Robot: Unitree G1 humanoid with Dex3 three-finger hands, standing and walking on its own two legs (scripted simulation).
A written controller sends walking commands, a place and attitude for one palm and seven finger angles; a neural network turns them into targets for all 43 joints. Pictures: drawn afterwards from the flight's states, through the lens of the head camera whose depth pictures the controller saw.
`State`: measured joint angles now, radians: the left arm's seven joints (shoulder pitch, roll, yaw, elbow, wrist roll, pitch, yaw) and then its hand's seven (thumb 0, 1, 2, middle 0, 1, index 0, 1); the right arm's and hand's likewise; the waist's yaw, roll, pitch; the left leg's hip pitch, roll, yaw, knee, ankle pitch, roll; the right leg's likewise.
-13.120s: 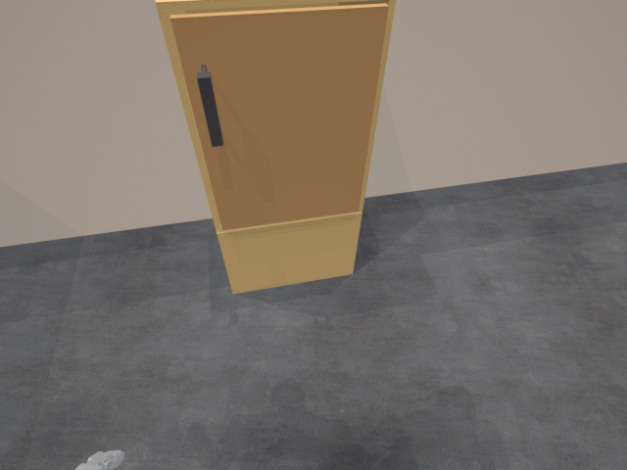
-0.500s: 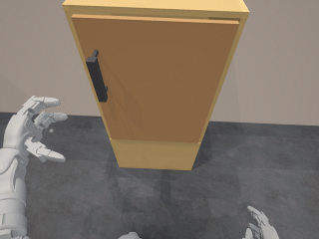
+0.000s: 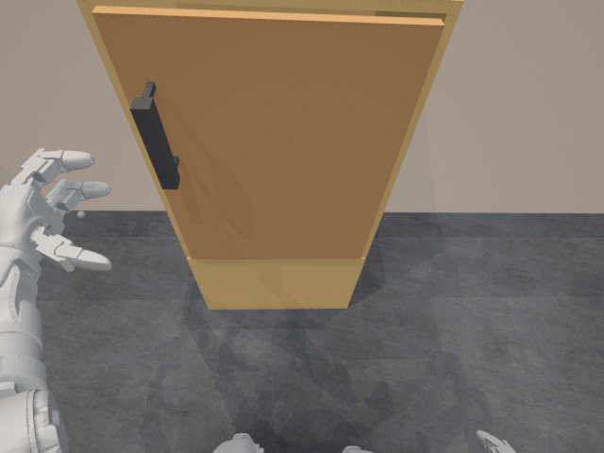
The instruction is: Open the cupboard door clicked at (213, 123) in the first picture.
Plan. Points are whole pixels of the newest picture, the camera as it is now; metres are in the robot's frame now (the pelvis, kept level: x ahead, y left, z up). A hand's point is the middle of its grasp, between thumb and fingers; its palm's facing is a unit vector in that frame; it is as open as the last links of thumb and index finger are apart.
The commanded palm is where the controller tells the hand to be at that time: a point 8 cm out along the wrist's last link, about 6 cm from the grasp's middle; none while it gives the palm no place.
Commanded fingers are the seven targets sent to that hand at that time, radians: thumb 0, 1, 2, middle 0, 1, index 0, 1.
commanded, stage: move the hooked fingers beside the handle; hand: left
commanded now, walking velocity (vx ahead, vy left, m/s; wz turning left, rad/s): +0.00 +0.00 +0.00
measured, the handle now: (161, 138) +0.55 +0.23 +0.07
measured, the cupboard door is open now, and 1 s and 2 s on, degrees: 0 0 0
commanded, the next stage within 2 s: slide the fingers in behind the handle in 1.62 s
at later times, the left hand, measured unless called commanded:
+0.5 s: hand (97, 180) +0.44 +0.28 +0.09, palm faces +0.03 -1.00 -0.01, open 14.0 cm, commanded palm +0.42 +0.33 +0.08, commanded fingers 0.00 -0.50 0.30 -0.30 -1.20 -0.30 -1.20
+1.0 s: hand (114, 153) +0.50 +0.28 +0.08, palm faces +0.02 -1.00 -0.02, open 14.0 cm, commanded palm +0.47 +0.33 +0.08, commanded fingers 0.00 -0.50 0.30 -0.30 -1.20 -0.30 -1.20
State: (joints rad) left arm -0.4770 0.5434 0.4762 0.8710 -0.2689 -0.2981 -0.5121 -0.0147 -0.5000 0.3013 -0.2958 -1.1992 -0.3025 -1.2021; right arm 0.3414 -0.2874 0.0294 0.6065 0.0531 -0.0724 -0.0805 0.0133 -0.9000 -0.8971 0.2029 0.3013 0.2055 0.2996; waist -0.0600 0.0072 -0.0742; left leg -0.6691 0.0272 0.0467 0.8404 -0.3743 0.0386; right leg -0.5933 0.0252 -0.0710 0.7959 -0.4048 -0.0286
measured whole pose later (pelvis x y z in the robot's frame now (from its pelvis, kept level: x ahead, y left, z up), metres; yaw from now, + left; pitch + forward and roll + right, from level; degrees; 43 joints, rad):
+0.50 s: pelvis +0.00 +0.02 -0.01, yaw -1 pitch +15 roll -3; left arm -0.71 0.60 0.45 1.09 -0.19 -0.34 -0.45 -0.01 -0.50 0.30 -0.30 -1.20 -0.30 -1.20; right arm 0.38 -0.28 0.04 0.62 0.03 0.01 -0.06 0.01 -0.90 -0.90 0.20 0.30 0.21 0.30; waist -0.11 0.00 -0.09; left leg -0.77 0.02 0.05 0.89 -0.39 0.06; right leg -0.68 0.02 -0.06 0.83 -0.41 -0.01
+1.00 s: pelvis +0.00 +0.01 -0.01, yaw -2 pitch +20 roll -4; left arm -0.86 0.73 0.51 1.19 -0.13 -0.33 -0.45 -0.01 -0.50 0.30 -0.29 -1.20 -0.30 -1.20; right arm 0.44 -0.29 0.04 0.61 0.01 0.08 -0.05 0.01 -0.90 -0.90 0.20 0.30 0.21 0.30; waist -0.17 0.01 -0.09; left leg -0.87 0.05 0.05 0.94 -0.41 0.06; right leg -0.78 0.04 -0.06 0.85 -0.41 -0.01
